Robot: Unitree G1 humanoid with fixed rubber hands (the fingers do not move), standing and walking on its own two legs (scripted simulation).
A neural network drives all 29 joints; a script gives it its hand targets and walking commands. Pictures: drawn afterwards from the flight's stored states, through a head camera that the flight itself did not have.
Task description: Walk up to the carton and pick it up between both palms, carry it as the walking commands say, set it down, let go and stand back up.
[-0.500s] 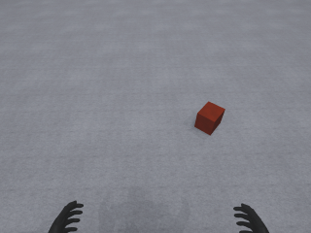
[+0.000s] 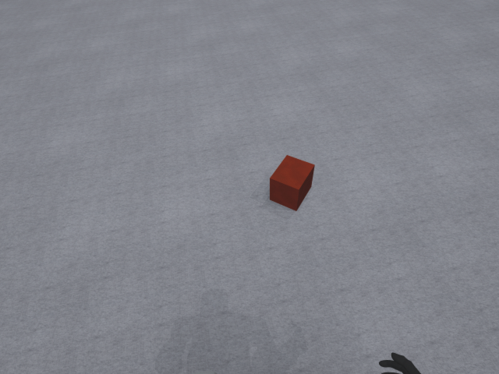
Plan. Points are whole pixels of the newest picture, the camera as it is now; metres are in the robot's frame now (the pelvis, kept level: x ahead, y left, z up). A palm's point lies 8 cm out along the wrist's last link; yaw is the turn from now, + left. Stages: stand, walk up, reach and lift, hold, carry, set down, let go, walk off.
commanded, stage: walk up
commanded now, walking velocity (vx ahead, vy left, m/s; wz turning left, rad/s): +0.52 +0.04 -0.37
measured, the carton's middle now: (291, 182) +1.09 -0.16 -0.68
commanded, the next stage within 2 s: none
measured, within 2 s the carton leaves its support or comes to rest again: neither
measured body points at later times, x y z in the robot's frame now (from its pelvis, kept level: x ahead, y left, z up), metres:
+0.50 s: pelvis +0.19 -0.02 -0.01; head +0.19 -0.04 +0.44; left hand +0.32 +0.22 -0.12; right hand +0.25 -0.29 -0.13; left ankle +0.15 +0.14 -0.72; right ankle +0.19 -0.12 -0.73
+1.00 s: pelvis +0.41 -0.04 +0.00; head +0.41 -0.03 +0.45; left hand +0.54 +0.19 -0.13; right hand +0.47 -0.31 -0.10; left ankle +0.46 +0.05 -0.73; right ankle +0.32 -0.15 -0.66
